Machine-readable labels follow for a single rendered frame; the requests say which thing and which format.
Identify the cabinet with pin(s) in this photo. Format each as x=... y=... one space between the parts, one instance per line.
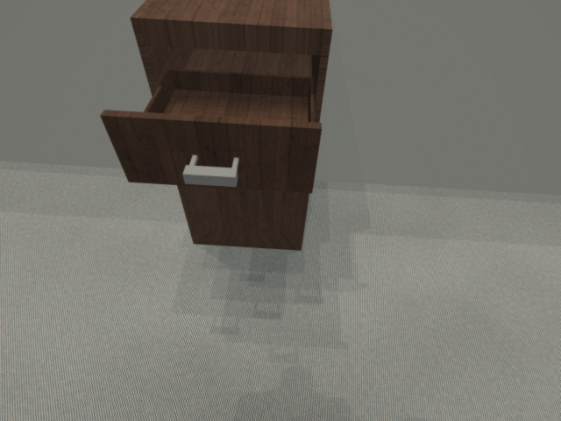
x=266 y=37

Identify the handle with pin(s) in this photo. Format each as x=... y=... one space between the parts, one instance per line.
x=213 y=176

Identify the drawer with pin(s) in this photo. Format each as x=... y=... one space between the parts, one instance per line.
x=267 y=121

